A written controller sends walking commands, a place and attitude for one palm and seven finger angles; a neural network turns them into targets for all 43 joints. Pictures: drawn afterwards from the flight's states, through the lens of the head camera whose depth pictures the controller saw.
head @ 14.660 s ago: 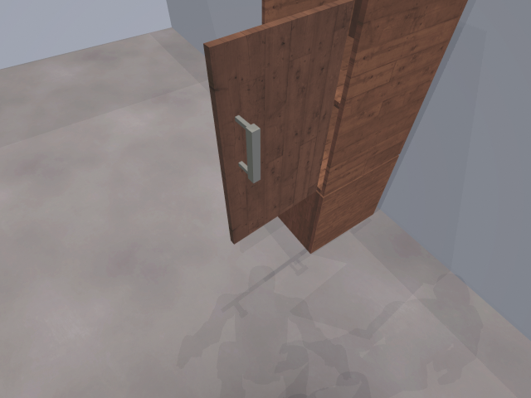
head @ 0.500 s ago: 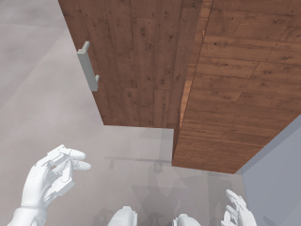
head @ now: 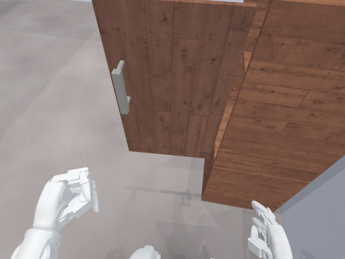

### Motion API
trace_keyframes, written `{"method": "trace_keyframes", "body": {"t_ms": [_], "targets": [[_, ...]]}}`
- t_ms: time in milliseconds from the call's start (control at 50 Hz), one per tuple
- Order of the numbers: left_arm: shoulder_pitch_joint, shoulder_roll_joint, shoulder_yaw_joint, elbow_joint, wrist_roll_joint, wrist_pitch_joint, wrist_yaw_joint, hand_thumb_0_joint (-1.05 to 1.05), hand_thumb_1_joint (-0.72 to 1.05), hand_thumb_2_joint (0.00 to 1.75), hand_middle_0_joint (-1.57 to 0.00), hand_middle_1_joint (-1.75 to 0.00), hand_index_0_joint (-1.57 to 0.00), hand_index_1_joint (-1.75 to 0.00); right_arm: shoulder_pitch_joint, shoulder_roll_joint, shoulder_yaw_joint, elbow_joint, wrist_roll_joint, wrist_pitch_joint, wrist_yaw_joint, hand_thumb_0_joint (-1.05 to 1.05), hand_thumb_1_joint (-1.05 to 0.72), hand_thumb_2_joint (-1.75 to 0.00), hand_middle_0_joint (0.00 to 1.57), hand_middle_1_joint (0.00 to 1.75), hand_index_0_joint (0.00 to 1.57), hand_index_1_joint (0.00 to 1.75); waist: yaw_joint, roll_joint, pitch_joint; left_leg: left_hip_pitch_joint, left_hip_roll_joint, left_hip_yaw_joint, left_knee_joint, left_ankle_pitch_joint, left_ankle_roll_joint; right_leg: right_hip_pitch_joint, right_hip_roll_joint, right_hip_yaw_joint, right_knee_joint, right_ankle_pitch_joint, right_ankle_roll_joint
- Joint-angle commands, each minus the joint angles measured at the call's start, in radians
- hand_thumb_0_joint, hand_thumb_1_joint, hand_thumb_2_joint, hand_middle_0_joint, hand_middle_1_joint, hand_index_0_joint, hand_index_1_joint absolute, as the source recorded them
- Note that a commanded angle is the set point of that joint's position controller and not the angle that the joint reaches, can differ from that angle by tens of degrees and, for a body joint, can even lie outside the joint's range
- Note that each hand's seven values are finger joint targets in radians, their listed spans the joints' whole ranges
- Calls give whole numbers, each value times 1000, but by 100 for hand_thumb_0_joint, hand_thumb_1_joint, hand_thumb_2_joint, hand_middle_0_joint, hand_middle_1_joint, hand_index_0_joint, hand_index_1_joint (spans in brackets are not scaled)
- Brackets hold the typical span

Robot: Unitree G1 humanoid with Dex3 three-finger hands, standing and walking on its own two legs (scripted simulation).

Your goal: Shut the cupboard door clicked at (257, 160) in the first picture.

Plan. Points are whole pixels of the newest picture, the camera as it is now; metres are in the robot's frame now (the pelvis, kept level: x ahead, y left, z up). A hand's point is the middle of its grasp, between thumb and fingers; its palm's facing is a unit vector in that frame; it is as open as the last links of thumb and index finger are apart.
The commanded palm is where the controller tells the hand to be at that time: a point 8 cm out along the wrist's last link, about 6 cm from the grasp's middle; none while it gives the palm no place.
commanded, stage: raise the hand and make a fist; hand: left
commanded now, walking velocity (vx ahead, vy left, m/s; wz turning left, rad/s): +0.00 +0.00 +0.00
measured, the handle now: (123, 88) +0.53 +0.19 +0.09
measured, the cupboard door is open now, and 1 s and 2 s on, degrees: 94 94 94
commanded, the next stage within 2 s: bring the fist close to the handle in 0.60 s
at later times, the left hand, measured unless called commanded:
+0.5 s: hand (96, 191) +0.23 +0.17 +0.09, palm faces -0.03 -1.00 -0.03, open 3.1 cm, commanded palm +0.20 +0.23 +0.09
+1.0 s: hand (106, 167) +0.28 +0.16 +0.09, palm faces -0.05 -1.00 -0.02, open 3.1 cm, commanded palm +0.26 +0.22 +0.09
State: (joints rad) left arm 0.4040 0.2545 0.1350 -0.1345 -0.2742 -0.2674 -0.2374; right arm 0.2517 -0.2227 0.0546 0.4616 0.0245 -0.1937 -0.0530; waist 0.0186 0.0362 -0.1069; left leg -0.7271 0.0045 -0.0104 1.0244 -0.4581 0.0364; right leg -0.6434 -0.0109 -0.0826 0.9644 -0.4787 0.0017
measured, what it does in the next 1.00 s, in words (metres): stands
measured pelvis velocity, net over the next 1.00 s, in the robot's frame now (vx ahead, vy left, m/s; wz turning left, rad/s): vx -0.01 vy -0.02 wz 0.00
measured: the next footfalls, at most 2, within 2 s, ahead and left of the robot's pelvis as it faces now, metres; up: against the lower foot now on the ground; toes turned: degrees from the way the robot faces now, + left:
none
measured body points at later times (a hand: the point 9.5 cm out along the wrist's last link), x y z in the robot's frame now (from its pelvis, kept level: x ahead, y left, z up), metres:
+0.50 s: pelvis +0.00 -0.01 +0.01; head +0.03 -0.02 +0.46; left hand +0.22 +0.23 +0.09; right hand +0.17 -0.25 -0.06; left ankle +0.03 +0.09 -0.68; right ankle +0.00 -0.13 -0.68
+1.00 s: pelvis -0.01 -0.02 +0.01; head +0.03 -0.03 +0.46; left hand +0.27 +0.22 +0.10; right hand +0.16 -0.26 -0.07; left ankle +0.03 +0.09 -0.68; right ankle +0.00 -0.13 -0.68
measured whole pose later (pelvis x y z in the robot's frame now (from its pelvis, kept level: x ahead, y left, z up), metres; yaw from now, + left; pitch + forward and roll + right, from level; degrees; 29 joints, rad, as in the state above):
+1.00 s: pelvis -0.01 -0.02 +0.01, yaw +0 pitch +8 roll -1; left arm 0.07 0.27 0.18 0.15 -0.30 -0.23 -0.29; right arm 0.26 -0.25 0.05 0.56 0.05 -0.20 -0.08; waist 0.01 0.04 -0.08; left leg -0.66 0.01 -0.01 0.94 -0.41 0.01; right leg -0.60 0.00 -0.08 0.92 -0.45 -0.03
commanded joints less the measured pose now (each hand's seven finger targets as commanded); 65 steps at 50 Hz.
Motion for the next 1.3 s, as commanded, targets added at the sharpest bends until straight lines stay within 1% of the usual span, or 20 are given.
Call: {"method": "trace_keyframes", "body": {"t_ms": [0,40,220,340,360,420,480,540,680,720,760,880,920,940,980,1040,1120,1160,1220,1280], "targets": [[-101,117,88,-203,-28,-52,-10,0,90,90,-130,-150,-130,-150,-22,-146,-68,-138,9,-54,-11,0,-90,-90,20,30,20,30,-18,29,-151,182,5,-64,-226,172,-25,46,45,0,-139,183,-31],[-114,119,87,-203,-29,-45,-14,0,90,90,-130,-150,-130,-150,-27,-145,-64,-135,12,-57,-10,0,-90,-90,20,30,20,30,-15,50,-152,191,3,-63,-233,180,-25,65,44,3,-145,190,-34],[-124,132,109,-149,-42,-14,-26,0,90,90,-130,-150,-130,-150,-31,-150,-63,-116,16,-67,-14,0,-90,-90,20,30,20,30,-8,10,-127,195,-4,-49,-253,191,-21,118,39,17,-192,202,-31],[-125,124,110,-154,-48,-38,-29,0,90,90,-130,-150,-130,-150,-29,-148,-69,-112,15,-72,-8,0,-90,-90,20,30,20,30,-3,1,-147,195,-10,-32,-240,239,-20,139,32,29,-186,257,-27],[-136,128,108,-172,-47,-48,-28,0,90,90,-130,-150,-130,-150,-32,-148,-71,-112,16,-73,-8,0,-90,-90,20,30,20,30,-4,21,-146,201,-10,-28,-238,232,-20,128,31,32,-187,248,-27],[-131,143,121,-156,-43,-58,-21,0,90,90,-130,-150,-130,-150,-28,-150,-72,-103,15,-72,-8,0,-90,-90,20,30,20,30,-2,4,-140,187,-10,-28,-234,222,-17,132,32,39,-190,236,-28],[-135,126,109,-163,-47,-68,-23,0,90,90,-130,-150,-130,-150,-28,-147,-73,-104,16,-73,-7,0,-90,-90,20,30,20,30,-5,21,-147,193,-12,-23,-234,221,-18,128,29,39,-187,240,-26],[-130,123,107,-133,-51,-64,-30,0,90,90,-130,-150,-130,-150,-34,-147,-73,-105,18,-68,-10,0,-90,-90,20,30,20,30,-9,-29,-128,165,-13,-17,-223,200,-14,130,23,62,-210,211,-20],[-157,130,106,-139,-55,-69,-41,0,90,90,-130,-150,-130,-150,-40,-146,-71,-108,20,-69,-15,0,-90,-90,20,30,20,30,-7,-25,-128,153,-15,-13,-214,169,-12,128,16,89,-228,149,-18],[-263,166,125,-113,-50,-70,-34,0,90,90,-130,-150,-130,-150,-37,-151,-67,-85,19,-67,-22,0,-90,-90,20,30,20,30,-25,-12,-97,131,-13,-14,-201,150,-11,105,17,98,-232,123,-18],[-378,164,128,-64,-46,-74,-31,0,90,90,-130,-150,-130,-150,-42,-151,-67,-68,21,-67,-27,0,-90,-90,20,30,20,30,-40,-23,-95,125,-11,-17,-198,120,-11,77,15,102,-236,75,-16],[-479,148,99,30,-46,-46,-55,0,90,90,-130,-150,-130,-150,-38,-155,-66,-52,27,-74,-32,0,-90,-90,20,30,20,30,-25,17,-184,177,-13,-18,-223,159,-10,126,13,93,-227,149,-19],[-478,177,130,98,-41,-26,-50,0,90,90,-130,-150,-130,-150,-30,-160,-66,-44,27,-64,-30,0,-90,-90,20,30,20,30,-14,-19,-169,173,-11,-21,-235,183,-9,140,18,82,-224,189,-20],[-513,151,106,98,-40,-21,-50,0,90,90,-130,-150,-130,-150,-35,-156,-65,-50,26,-62,-28,0,-90,-90,20,30,20,30,-19,-11,-180,178,-12,-15,-238,194,-9,145,14,84,-224,210,-16],[-572,181,142,157,-37,-14,-39,0,90,90,-130,-150,-130,-150,-32,-160,-66,-37,26,-54,-26,0,-90,-90,20,30,20,30,-19,-21,-156,170,-12,-15,-244,187,-13,135,14,82,-226,209,-16],[-655,165,128,198,-27,-22,-26,0,90,90,-130,-150,-130,-150,-31,-160,-65,-36,26,-42,-21,0,-90,-90,20,30,20,30,-21,-20,-168,186,-11,-15,-259,184,-13,134,16,71,-222,208,-18],[-716,193,148,260,-14,-46,-18,0,90,90,-130,-150,-130,-150,-14,-168,-73,-20,22,-29,-14,0,-90,-90,20,30,20,30,-13,-15,-216,205,-9,-13,-257,228,-13,158,19,71,-205,266,-23],[-775,163,113,273,-6,-58,-20,0,90,90,-130,-150,-130,-150,-11,-165,-74,-14,24,-24,-10,0,-90,-90,20,30,20,30,-27,3,-227,225,-6,-10,-258,240,-14,139,18,64,-198,287,-22],[-863,198,131,356,4,-61,-12,0,90,90,-130,-150,-130,-150,5,-176,-76,10,23,-9,-11,0,-90,-90,20,30,20,30,-40,-27,-202,209,-3,-16,-257,216,-12,116,21,64,-203,262,-22],[-936,196,131,384,9,-70,-8,0,90,90,-130,-150,-130,-150,10,-177,-81,15,25,2,-9,0,-90,-90,20,30,20,30,-42,-1,-245,235,-1,-15,-259,232,-15,116,19,63,-197,282,-24]]}}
